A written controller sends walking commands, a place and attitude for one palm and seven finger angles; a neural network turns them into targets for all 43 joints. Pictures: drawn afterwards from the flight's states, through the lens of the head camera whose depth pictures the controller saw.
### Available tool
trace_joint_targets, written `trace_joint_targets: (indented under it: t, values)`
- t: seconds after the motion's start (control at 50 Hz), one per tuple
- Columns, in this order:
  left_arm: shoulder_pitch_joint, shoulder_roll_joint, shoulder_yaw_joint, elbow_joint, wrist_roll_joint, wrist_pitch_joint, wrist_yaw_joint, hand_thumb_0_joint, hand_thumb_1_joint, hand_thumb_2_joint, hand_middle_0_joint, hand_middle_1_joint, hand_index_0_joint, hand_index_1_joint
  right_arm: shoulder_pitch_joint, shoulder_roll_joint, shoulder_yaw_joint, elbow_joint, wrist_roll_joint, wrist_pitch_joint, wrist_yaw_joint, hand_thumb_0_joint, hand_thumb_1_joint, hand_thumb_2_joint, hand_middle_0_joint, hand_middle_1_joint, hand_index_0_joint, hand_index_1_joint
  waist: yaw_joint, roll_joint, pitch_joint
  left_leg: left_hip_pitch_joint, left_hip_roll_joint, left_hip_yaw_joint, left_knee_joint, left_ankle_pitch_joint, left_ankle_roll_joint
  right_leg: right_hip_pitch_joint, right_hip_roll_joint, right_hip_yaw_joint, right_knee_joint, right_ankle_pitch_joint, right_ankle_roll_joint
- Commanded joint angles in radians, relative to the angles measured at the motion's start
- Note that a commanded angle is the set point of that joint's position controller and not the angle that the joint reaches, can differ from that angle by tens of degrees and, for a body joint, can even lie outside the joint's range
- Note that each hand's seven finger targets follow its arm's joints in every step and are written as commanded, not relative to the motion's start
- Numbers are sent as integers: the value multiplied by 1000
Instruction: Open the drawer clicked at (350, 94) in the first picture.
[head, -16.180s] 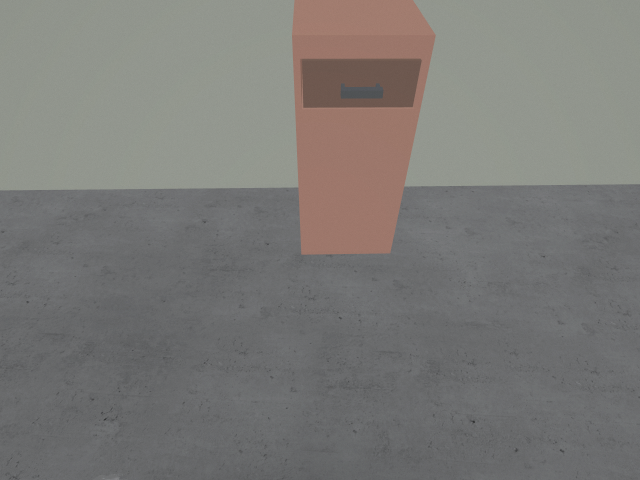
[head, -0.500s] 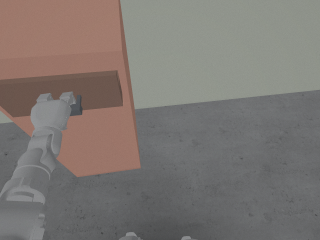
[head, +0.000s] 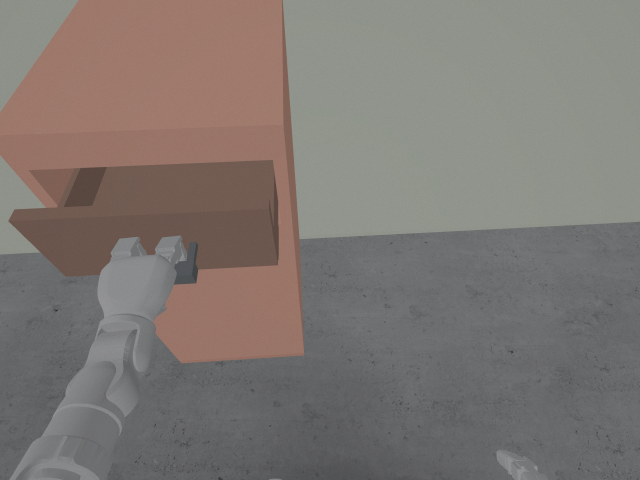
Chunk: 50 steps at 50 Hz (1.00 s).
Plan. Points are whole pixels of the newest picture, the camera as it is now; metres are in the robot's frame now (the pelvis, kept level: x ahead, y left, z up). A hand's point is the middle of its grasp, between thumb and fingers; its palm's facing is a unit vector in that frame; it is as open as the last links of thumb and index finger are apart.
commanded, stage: pull the drawer open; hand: left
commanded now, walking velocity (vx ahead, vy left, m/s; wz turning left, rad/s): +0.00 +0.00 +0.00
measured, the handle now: (154, 262) +0.40 +0.25 +0.01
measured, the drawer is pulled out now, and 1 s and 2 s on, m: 0.09 0.20 0.30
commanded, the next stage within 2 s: none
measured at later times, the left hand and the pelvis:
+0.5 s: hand (148, 339) +0.29 +0.24 -0.01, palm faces -0.02 -0.06 -1.00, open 5.5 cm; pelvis -0.01 -0.01 +0.00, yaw +0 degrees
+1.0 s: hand (140, 381) +0.24 +0.23 -0.01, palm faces -0.02 -0.08 -1.00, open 5.6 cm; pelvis +0.00 -0.02 +0.00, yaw +0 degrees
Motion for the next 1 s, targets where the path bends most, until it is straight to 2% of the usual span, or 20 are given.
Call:
trace_joint_targets:
  t: [0.0, 0.06, 0.1, 0.16, 0.2, 0.22, 0.26, 0.3, 0.32, 0.4, 0.44, 0.52, 0.68, 0.7, 0.76, 0.8, 0.86, 0.9, 0.96, 0.98]
  values:
    - [-224, 233, 135, -204, -17, 15, 42, 0, 900, 900, -400, -1350, -400, -1350, 16, -143, -44, -97, -4, -25, -20, 0, -900, -900, 200, 300, 200, 300, 17, 10, -313, 335, 14, -59, -73, 532, -28, 66, 24, -29, -57, 398, -38]
    - [-185, 175, 90, -211, -25, 15, 36, 0, 900, 900, -400, -1350, -400, -1350, 3, -136, -40, -108, -1, -32, -20, 0, -900, -900, 200, 300, 200, 300, 14, 10, -276, 323, 9, -57, -79, 486, -27, 58, 23, -34, -60, 374, -38]
    - [-186, 209, 118, -230, -20, 7, 40, 0, 900, 900, -400, -1350, -400, -1350, -13, -137, -36, -110, -4, -31, -24, 0, -900, -900, 200, 300, 200, 300, 23, 9, -304, 318, 5, -54, -79, 474, -25, 76, 23, -24, -59, 377, -39]
    - [-125, 181, 104, -245, -24, 2, 39, 0, 900, 900, -400, -1350, -400, -1350, -15, -132, -40, -118, -3, -42, -20, 0, -900, -900, 200, 300, 200, 300, 28, 0, -276, 311, 4, -52, -79, 459, -24, 74, 22, -28, -58, 371, -40]
    - [-96, 199, 125, -298, -24, -6, 45, 0, 900, 900, -400, -1350, -400, -1350, -34, -132, -37, -125, -6, -43, -18, 0, -900, -900, 200, 300, 200, 300, 40, 22, -311, 325, 5, -53, -79, 487, -26, 91, 21, -22, -54, 390, -41]
    - [-48, 162, 100, -305, -27, -3, 45, 0, 900, 900, -400, -1350, -400, -1350, -29, -128, -39, -129, -6, -48, -15, 0, -900, -900, 200, 300, 200, 300, 38, 31, -305, 333, 5, -53, -73, 503, -25, 87, 20, -24, -51, 398, -41]
    - [-30, 165, 105, -291, -32, 1, 45, 0, 900, 900, -400, -1350, -400, -1350, -35, -132, -38, -126, -4, -51, -14, 0, -900, -900, 200, 300, 200, 300, 28, -20, -250, 294, 2, -49, -77, 441, -23, 81, 22, -24, -60, 380, -38]
    - [-39, 193, 128, -331, -29, -4, 54, 0, 900, 900, -400, -1350, -400, -1350, -51, -133, -35, -131, -8, -53, -17, 0, -900, -900, 200, 300, 200, 300, 40, -9, -271, 286, -1, -48, -86, 418, -23, 99, 20, -18, -59, 367, -40]
    - [-12, 171, 111, -328, -29, 1, 55, 0, 900, 900, -400, -1350, -400, -1350, -44, -131, -37, -131, -6, -57, -16, 0, -900, -900, 200, 300, 200, 300, 37, 3, -267, 291, -2, -45, -84, 411, -21, 96, 18, -19, -58, 368, -40]
    - [26, 200, 144, -343, -35, 6, 60, 0, 900, 900, -400, -1350, -400, -1350, -63, -133, -33, -126, -7, -60, -21, 0, -900, -900, 200, 300, 200, 300, 42, -33, -255, 264, -9, -39, -88, 389, -20, 123, 15, -8, -66, 388, -37]
    - [60, 205, 152, -366, -33, 4, 62, 0, 900, 900, -400, -1350, -400, -1350, -67, -128, -33, -125, -6, -64, -22, 0, -900, -900, 200, 300, 200, 300, 53, -17, -258, 274, -9, -36, -87, 399, -21, 125, 16, -8, -61, 400, -38]
    - [128, 173, 131, -408, -38, 10, 64, 0, 900, 900, -400, -1350, -400, -1350, -81, -126, -33, -134, -7, -71, -18, 0, -900, -900, 200, 300, 200, 300, 49, 15, -236, 287, -7, -39, -86, 401, -22, 112, 14, -11, -60, 387, -40]
    - [171, 149, 116, -466, -39, 16, 68, 0, 900, 900, -400, -1350, -400, -1350, -110, -124, -26, -145, -9, -82, -14, 0, -900, -900, 200, 300, 200, 300, 50, -19, -212, 279, -10, -40, -90, 355, -22, 96, 12, -15, -63, 352, -37]
    - [182, 179, 144, -466, -37, 18, 70, 0, 900, 900, -400, -1350, -400, -1350, -115, -125, -26, -147, -12, -79, -16, 0, -900, -900, 200, 300, 200, 300, 58, -22, -227, 276, -12, -43, -90, 363, -22, 113, 13, -9, -59, 354, -39]
    - [240, 135, 112, -496, -42, 21, 65, 0, 900, 900, -400, -1350, -400, -1350, -115, -120, -30, -153, -11, -87, -13, 0, -900, -900, 200, 300, 200, 300, 56, -17, -223, 294, -11, -38, -80, 383, -20, 112, 11, -9, -59, 385, -38]
    - [281, 178, 154, -511, -37, 23, 64, 0, 900, 900, -400, -1350, -400, -1350, -136, -121, -22, -155, -15, -82, -13, 0, -900, -900, 200, 300, 200, 300, 74, -11, -239, 289, -14, -39, -81, 406, -24, 135, 9, 0, -53, 416, -40]
    - [349, 118, 105, -552, -40, 22, 61, 0, 900, 900, -400, -1350, -400, -1350, -140, -112, -23, -166, -16, -89, -3, 0, -900, -900, 200, 300, 200, 300, 66, 0, -197, 302, -7, -46, -74, 424, -24, 102, 10, -13, -48, 403, -40]
    - [395, 153, 151, -585, -42, 17, 65, 0, 900, 900, -400, -1350, -400, -1350, -156, -114, -21, -171, -21, -89, -1, 0, -900, -900, 200, 300, 200, 300, 85, -16, -235, 301, -9, -43, -72, 447, -25, 134, 8, -2, -44, 437, -39]
    - [472, 117, 122, -621, -39, 16, 68, 0, 900, 900, -400, -1350, -400, -1350, -161, -109, -19, -179, -22, -94, 9, 0, -900, -900, 200, 300, 200, 300, 77, -10, -189, 296, -6, -46, -65, 442, -26, 110, 8, -10, -37, 429, -39]
    - [474, 126, 132, -656, -35, 11, 73, 0, 900, 900, -400, -1350, -400, -1350, -174, -109, -17, -179, -25, -94, 12, 0, -900, -900, 200, 300, 200, 300, 84, 3, -219, 311, -5, -46, -61, 452, -27, 105, 7, -6, -34, 427, -39]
